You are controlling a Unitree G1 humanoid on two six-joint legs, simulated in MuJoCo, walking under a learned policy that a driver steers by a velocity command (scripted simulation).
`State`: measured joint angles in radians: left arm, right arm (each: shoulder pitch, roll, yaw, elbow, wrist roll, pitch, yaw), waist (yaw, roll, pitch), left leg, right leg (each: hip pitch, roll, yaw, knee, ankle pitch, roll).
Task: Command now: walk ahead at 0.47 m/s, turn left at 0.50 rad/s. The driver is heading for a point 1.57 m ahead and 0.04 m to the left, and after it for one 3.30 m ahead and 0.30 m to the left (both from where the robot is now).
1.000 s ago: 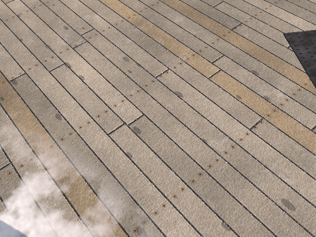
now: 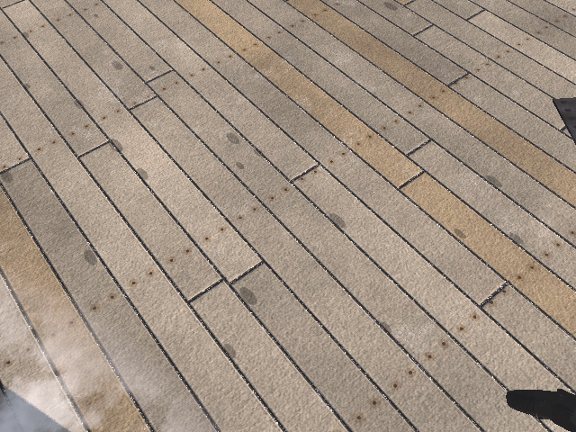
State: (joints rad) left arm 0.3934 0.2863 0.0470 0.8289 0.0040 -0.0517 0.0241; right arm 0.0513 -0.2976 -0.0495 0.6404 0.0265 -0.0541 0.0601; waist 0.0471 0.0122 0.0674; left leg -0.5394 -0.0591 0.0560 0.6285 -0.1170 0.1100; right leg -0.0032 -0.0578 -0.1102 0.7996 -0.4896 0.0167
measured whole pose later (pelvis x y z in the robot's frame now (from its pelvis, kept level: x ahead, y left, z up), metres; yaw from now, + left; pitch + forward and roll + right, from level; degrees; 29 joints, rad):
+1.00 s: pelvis +0.55 +0.07 +0.02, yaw +13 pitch +2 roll -1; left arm 0.43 0.30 0.05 0.84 -0.02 -0.05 0.01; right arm 0.03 -0.26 -0.03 0.64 0.00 -0.09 0.03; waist 0.08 -0.01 0.03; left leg -0.46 0.00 0.02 0.55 -0.13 0.03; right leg -0.14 0.00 0.07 0.80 -0.51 -0.01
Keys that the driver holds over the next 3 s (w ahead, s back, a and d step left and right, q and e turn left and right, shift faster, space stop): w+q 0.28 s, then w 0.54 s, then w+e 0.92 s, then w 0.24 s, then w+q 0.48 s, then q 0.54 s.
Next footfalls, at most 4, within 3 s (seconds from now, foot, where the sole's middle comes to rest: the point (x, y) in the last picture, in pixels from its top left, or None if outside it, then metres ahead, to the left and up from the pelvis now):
0.44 right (369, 420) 0.45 -0.11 -0.75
0.94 left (235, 327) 0.65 0.20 -0.75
1.48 right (327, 225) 0.97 -0.02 -0.75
1.98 left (278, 142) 1.27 0.14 -0.75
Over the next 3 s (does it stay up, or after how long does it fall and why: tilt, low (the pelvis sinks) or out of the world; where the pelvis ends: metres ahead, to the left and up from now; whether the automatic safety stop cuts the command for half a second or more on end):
stays up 1.49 0.01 0.02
